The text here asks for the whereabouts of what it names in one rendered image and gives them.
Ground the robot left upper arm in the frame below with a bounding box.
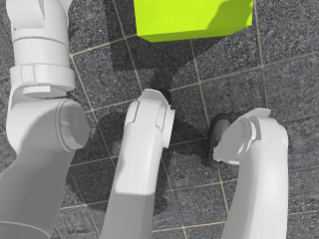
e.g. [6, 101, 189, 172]
[0, 98, 90, 239]

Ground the left robot thigh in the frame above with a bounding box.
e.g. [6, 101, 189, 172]
[100, 98, 175, 239]

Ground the robot thigh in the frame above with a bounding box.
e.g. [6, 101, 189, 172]
[100, 98, 175, 239]
[220, 116, 289, 239]

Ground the right robot thigh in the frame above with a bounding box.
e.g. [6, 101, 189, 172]
[220, 116, 289, 239]

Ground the robot left forearm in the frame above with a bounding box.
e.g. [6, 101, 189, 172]
[6, 0, 76, 146]

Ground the carton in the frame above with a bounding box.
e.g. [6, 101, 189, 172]
[134, 0, 253, 43]

